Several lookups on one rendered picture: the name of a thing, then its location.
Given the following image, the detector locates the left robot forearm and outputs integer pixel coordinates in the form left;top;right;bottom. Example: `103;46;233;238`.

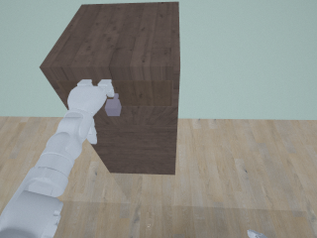
0;109;93;230

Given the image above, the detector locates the handle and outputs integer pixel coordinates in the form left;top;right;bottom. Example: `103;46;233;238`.
104;93;122;116

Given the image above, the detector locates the drawer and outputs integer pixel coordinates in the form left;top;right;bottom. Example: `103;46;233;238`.
56;80;172;106

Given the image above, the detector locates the robot left upper arm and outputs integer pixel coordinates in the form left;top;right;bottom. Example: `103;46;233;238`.
0;190;63;238

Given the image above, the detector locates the cabinet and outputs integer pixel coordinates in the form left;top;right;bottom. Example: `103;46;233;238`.
40;1;180;176

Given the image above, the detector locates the left robot hand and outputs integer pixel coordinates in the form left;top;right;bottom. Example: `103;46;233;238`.
67;79;115;145

